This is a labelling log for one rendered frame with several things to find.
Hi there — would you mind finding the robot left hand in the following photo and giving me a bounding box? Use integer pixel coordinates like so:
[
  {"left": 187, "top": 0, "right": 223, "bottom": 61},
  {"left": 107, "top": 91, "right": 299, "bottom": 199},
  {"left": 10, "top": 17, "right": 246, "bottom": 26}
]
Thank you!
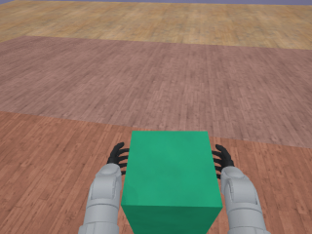
[{"left": 106, "top": 142, "right": 130, "bottom": 176}]

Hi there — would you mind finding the carton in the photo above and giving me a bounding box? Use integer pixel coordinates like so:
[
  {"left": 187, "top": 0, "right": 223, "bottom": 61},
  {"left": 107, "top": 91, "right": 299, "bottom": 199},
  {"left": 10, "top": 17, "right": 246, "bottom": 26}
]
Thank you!
[{"left": 121, "top": 131, "right": 223, "bottom": 234}]

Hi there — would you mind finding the robot left forearm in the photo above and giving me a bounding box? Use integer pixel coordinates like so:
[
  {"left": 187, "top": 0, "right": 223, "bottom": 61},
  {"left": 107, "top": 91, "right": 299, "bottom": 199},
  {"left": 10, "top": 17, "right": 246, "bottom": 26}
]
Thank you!
[{"left": 78, "top": 163, "right": 122, "bottom": 234}]

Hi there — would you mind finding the robot right forearm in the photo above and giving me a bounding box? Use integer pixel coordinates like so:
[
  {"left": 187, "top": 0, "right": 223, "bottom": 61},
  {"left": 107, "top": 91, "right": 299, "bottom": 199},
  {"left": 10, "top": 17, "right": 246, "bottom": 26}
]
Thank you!
[{"left": 220, "top": 166, "right": 271, "bottom": 234}]

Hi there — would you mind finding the robot right hand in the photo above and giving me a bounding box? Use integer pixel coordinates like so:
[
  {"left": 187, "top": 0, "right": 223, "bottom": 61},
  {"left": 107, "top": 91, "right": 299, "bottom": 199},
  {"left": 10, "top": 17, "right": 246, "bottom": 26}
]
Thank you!
[{"left": 212, "top": 144, "right": 235, "bottom": 179}]

